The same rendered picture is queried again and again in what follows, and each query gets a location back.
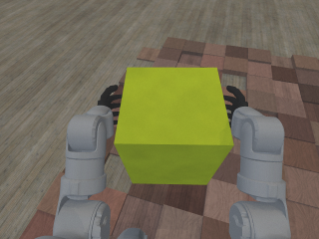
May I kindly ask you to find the carton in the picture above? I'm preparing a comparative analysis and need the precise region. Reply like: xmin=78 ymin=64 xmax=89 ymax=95
xmin=114 ymin=67 xmax=234 ymax=185

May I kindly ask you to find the robot right hand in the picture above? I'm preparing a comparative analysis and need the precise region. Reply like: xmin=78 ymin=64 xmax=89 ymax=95
xmin=223 ymin=86 xmax=248 ymax=127

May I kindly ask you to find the robot left upper arm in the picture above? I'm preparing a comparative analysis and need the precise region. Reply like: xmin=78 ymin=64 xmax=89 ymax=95
xmin=35 ymin=199 xmax=111 ymax=239

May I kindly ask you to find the robot left hand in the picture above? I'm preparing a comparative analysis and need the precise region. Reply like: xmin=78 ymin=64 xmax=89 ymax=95
xmin=97 ymin=85 xmax=123 ymax=125

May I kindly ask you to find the robot right upper arm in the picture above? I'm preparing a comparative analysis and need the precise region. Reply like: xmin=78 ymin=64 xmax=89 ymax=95
xmin=228 ymin=200 xmax=290 ymax=239

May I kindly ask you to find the robot right forearm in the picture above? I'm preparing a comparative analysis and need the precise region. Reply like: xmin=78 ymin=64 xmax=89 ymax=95
xmin=231 ymin=107 xmax=291 ymax=238

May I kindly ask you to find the robot left forearm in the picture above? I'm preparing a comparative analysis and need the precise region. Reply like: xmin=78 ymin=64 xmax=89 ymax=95
xmin=53 ymin=105 xmax=114 ymax=235

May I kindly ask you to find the robot left thigh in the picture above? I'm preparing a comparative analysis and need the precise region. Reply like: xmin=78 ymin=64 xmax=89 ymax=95
xmin=117 ymin=228 xmax=148 ymax=239

